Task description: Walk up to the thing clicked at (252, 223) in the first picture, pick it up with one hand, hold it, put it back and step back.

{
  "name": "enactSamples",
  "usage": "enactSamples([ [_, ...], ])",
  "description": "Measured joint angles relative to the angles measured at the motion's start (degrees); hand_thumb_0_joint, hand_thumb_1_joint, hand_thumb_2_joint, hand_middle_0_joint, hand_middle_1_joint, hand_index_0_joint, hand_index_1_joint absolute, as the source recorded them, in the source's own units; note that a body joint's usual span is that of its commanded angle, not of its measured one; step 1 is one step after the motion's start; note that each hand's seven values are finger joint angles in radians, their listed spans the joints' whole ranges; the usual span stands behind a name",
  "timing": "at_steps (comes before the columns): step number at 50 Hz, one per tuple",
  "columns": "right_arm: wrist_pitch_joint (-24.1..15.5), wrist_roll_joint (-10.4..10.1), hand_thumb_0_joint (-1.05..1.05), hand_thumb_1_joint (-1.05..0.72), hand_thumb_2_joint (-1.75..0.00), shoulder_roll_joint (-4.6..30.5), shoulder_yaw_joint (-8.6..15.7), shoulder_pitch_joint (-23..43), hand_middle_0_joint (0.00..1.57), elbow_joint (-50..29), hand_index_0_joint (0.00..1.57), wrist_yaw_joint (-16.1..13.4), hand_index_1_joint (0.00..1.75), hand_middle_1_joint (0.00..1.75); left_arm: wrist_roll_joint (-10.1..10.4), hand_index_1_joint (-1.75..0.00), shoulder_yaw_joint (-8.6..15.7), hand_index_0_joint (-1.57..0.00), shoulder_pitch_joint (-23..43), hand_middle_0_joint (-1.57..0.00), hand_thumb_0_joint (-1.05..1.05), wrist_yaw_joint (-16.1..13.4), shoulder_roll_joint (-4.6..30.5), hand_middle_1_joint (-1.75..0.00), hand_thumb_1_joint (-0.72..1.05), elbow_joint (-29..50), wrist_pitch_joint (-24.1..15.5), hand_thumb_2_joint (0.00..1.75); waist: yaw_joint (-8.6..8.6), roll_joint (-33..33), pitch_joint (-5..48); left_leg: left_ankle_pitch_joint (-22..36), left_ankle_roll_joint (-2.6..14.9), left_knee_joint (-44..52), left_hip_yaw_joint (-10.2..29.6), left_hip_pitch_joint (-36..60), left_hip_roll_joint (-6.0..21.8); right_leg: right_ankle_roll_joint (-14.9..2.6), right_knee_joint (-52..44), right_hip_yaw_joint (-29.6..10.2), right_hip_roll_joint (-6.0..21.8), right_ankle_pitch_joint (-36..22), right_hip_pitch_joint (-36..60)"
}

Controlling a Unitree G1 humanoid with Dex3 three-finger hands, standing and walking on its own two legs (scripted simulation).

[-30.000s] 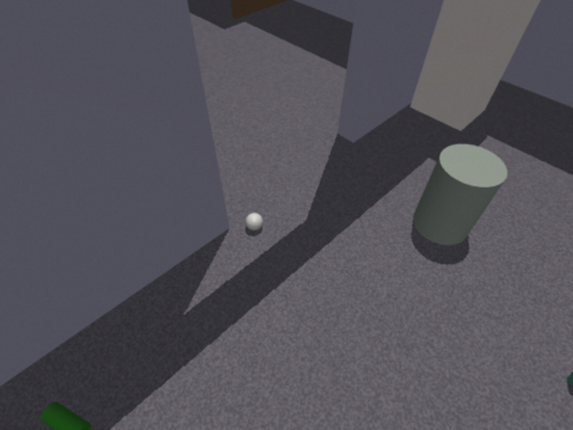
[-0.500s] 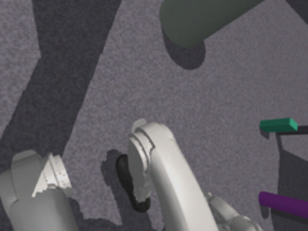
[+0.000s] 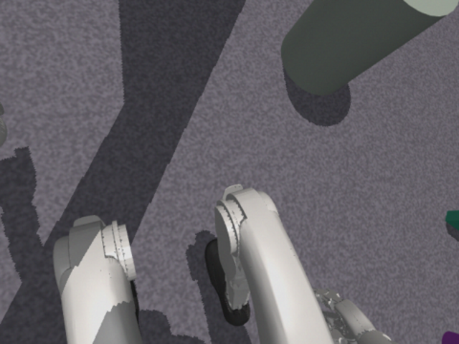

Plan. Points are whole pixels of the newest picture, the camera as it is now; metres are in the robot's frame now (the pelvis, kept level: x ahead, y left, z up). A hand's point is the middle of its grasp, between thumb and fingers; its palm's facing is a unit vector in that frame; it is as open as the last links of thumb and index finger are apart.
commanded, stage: settle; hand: left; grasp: from above
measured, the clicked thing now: out of the picture +0.48 +0.33 -0.17
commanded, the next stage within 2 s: lift in 0.04 s
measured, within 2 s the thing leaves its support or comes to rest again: neither
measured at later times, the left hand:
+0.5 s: hand out of the picture +0.44 +0.33 -0.08, palm faces -0.46 -0.11 -0.88, open 9.8 cm
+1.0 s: hand out of the picture +0.37 +0.31 +0.11, palm faces -0.42 -0.14 -0.90, open 9.9 cm
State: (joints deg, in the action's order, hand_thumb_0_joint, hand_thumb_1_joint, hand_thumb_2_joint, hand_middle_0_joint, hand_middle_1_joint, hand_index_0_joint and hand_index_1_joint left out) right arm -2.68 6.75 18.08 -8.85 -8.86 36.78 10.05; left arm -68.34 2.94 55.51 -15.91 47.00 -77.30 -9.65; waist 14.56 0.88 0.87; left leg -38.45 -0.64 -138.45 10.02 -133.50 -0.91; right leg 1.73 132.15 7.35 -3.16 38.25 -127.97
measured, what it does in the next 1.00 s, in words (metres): rises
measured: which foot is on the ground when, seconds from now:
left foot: down 0.00-1.00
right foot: down 0.00-1.00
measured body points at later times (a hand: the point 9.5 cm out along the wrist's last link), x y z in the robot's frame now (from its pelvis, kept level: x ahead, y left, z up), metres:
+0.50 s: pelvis +0.00 +0.00 +0.05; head +0.21 +0.08 +0.43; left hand +0.46 +0.33 -0.03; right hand +0.07 -0.27 -0.06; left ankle +0.08 +0.13 -0.30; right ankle +0.11 -0.12 -0.30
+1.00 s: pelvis +0.00 +0.00 +0.19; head +0.16 +0.05 +0.62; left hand +0.39 +0.32 +0.16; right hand +0.15 -0.25 +0.07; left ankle +0.07 +0.13 -0.30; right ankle +0.11 -0.12 -0.30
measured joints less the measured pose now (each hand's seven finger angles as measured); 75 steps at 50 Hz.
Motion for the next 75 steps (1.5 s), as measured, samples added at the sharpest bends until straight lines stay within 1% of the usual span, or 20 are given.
enactSamples([
  [3, 0.8, -0.2, 0.0, -0.91, -0.9, -0.1, 0.4, -0.5, 0.2, 0.0, 0.2, -0.8, 0.3, 0.3, -0.3, -0.66, 0.1, -0.66, 0.2, -0.7, 0.0, 0.7, 0.0, -0.71, 0.02, 0.3, 0.0, 0.52, 0.06, -0.2, 0.4, 0.3, -0.01, 0.8, -0.3, 0.2, 0.0, -0.15, -0.6, -0.2, 0.1, -0.2, 0.1],
  [7, 1.5, -0.5, 0.0, -0.91, -0.9, -0.2, 0.9, -1.2, 0.2, 0.2, 0.2, -1.8, 0.3, 0.3, -0.1, -0.67, 0.0, -0.65, 0.3, -0.69, 0.0, 1.6, -0.2, -0.72, 0.02, 1.1, 0.1, 0.54, 0.09, -0.5, 0.8, 0.6, 0.0, 1.8, -0.7, 0.7, 0.0, -0.15, -1.3, -0.6, 0.2, -0.4, 0.4],
  [12, 2.6, -1.0, 0.0, -0.91, -0.9, -0.4, 1.7, -2.0, 0.2, 0.3, 0.2, -2.7, 0.3, 0.3, 0.6, -0.67, 0.1, -0.64, -0.4, -0.68, 0.0, 3.2, -0.9, -0.73, 0.03, 2.7, 0.5, 0.53, -0.09, -1.0, 1.4, 0.8, 0.13, 3.2, -1.2, 1.5, 0.0, -0.09, -2.4, -1.0, 0.3, -0.4, 1.1],
  [15, 3.2, -1.5, 0.0, -0.92, -0.9, -0.8, 2.4, -2.5, 0.2, 0.3, 0.2, -3.1, 0.3, 0.3, 1.6, -0.68, 0.3, -0.64, -1.6, -0.67, 0.0, 4.5, -1.8, -0.73, 0.04, 4.8, 1.0, 0.52, -0.58, -1.3, 1.9, 0.9, 0.26, 4.3, -1.6, 2.2, 0.0, -0.05, -3.3, -1.4, 0.4, -0.4, 1.8],
  [19, 4.0, -2.4, 0.0, -0.92, -0.9, -1.3, 3.5, -3.0, 0.2, 0.5, 0.2, -3.5, 0.3, 0.3, 3.2, -0.68, 0.1, -0.63, -3.6, -0.66, 0.0, 6.4, -3.4, -0.73, 0.05, 8.0, 1.8, 0.51, -1.5, -1.7, 3.2, 1.0, 0.51, 6.2, -2.3, 3.6, 0.0, 0.07, -4.8, -2.0, 0.6, -0.4, 3.1],
  [24, 4.9, -3.6, 0.0, -0.92, -0.9, -1.8, 5.0, -3.2, 0.2, 0.4, 0.2, -4.1, 0.3, 0.3, 4.4, -0.68, -0.4, -0.63, -6.9, -0.66, 0.0, 8.7, -5.1, -0.74, 0.05, 12.6, 2.3, 0.51, -2.85, -2.4, 4.9, 1.5, 0.76, 9.1, -3.1, 5.7, -0.2, -0.05, -7.3, -2.6, 1.0, -0.5, 5.1],
  [30, 5.6, -5.1, 0.0, -0.92, -0.9, -2.0, 6.4, -2.8, 0.2, 0.2, 0.2, -5.0, 0.3, 0.3, 7.0, -0.69, -1.8, -0.62, -11.4, -0.65, 0.0, 11.1, -6.9, -0.74, 0.05, 18.2, 2.7, 0.52, -4.94, -3.0, 7.0, 2.0, 1.03, 13.6, -4.2, 9.6, -0.1, 0.06, -11.2, -3.7, 1.2, -0.8, 8.6],
  [35, 5.6, -6.1, 0.0, -0.92, -0.9, -2.4, 7.1, -1.9, 0.2, -0.1, 0.2, -6.2, 0.3, 0.3, 9.2, -0.7, -3.2, -0.61, -15.2, -0.64, 0.0, 12.3, -8.4, -0.76, 0.05, 22.9, 3.2, 0.54, -6.52, -3.0, 8.2, 2.0, 1.1, 17.9, -4.8, 14.4, 0.2, 0.11, -15.2, -4.3, 1.2, -1.1, 13.0],
  [37, 5.6, -6.4, 0.0, -0.92, -0.9, -2.5, 7.3, -1.4, 0.2, -0.2, 0.2, -6.8, 0.3, 0.3, 9.7, -0.7, -3.6, -0.61, -16.6, -0.63, 0.0, 12.6, -9.1, -0.76, 0.06, 24.8, 3.4, 0.54, -7.02, -3.1, 8.5, 2.1, 1.09, 19.8, -5.0, 16.7, 0.3, 0.07, -17.0, -4.4, 1.2, -1.2, 15.2],
  [40, 5.7, -6.9, 0.0, -0.91, -0.9, -2.7, 7.6, -0.8, 0.2, -0.3, 0.2, -7.5, 0.3, 0.3, 10.3, -0.71, -4.2, -0.6, -18.8, -0.63, 0.0, 12.6, -10.3, -0.77, 0.06, 27.4, 4.0, 0.55, -7.57, -3.2, 9.0, 2.3, 1.06, 23.0, -5.2, 20.4, 0.4, -0.01, -20.0, -4.6, 1.2, -1.5, 18.7],
  [45, 6.0, -7.6, 0.0, -0.91, -0.9, -3.3, 8.2, 0.1, 0.2, 0.0, 0.2, -8.9, 0.3, 0.3, 10.8, -0.72, -5.0, -0.6, -21.9, -0.62, 0.0, 12.2, -12.2, -0.78, 0.05, 30.4, 5.7, 0.57, -8.16, -3.3, 9.3, 2.8, 0.96, 29.0, -5.5, 27.9, 0.6, -0.19, -25.9, -4.9, 1.2, -2.2, 25.9],
  [50, 6.0, -8.2, 0.0, -0.91, -0.9, -3.8, 8.5, 0.3, 0.2, 0.7, 0.2, -10.0, 0.3, 0.3, 11.7, -0.72, -6.2, -0.59, -26.0, -0.62, 0.0, 12.6, -14.3, -0.78, 0.05, 33.3, 7.8, 0.58, -8.65, -3.5, 9.3, 3.9, 0.92, 36.6, -5.9, 36.7, 0.9, -0.38, -33.3, -5.4, 1.1, -3.5, 34.4],
  [54, 5.6, -8.7, 0.0, -0.91, -0.9, -4.1, 8.6, -0.4, 0.2, 1.6, 0.2, -11.0, 0.3, 0.3, 12.2, -0.72, -7.3, -0.6, -29.4, -0.62, 0.0, 12.6, -16.1, -0.78, 0.04, 35.0, 8.5, 0.59, -9.04, -3.6, 9.3, 5.0, 0.86, 43.2, -6.3, 44.6, 1.1, -0.54, -39.8, -5.9, 1.2, -4.7, 42.0],
  [58, 4.9, -9.0, 0.0, -0.91, -0.9, -4.4, 8.7, -1.3, 0.2, 2.6, 0.2, -11.8, 0.3, 0.3, 12.3, -0.72, -8.5, -0.6, -31.5, -0.62, 0.0, 12.0, -17.4, -0.78, 0.04, 34.5, 8.7, 0.59, -9.42, -3.6, 8.9, 6.3, 0.79, 49.8, -6.8, 52.7, 1.3, -0.72, -46.2, -6.3, 1.1, -6.1, 49.8],
  [64, 3.3, -9.3, 0.0, -0.91, -0.9, -4.5, 9.0, -3.1, 0.2, 3.9, 0.2, -12.7, 0.3, 0.3, 12.2, -0.72, -9.9, -0.6, -32.9, -0.62, 0.0, 10.6, -19.2, -0.78, 0.04, 31.9, 8.7, 0.6, -9.63, -3.4, 8.7, 8.4, 0.77, 59.0, -7.2, 63.3, 1.5, -0.88, -55.3, -6.8, 1.1, -8.4, 60.1],
  [75, 1.6, -9.3, 0.0, -0.91, -0.9, -4.0, 10.0, -5.7, 0.2, 5.4, 0.2, -13.1, 0.3, 0.3, 11.2, -0.72, -12.1, -0.6, -33.7, -0.63, 0.0, 7.9, -22.7, -0.77, 0.04, 27.3, 9.1, 0.59, -10.24, -3.2, 7.2, 11.8, 0.9, 73.1, -8.5, 78.4, 1.7, -0.87, -69.1, -8.1, 1.2, -12.1, 74.8],
])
